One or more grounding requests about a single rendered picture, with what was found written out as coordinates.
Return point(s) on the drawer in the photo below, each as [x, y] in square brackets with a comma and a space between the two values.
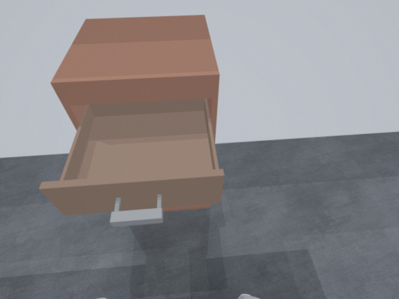
[136, 151]

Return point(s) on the cabinet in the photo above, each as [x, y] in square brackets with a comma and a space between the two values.
[139, 59]

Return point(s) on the handle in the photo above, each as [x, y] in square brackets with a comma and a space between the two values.
[136, 217]

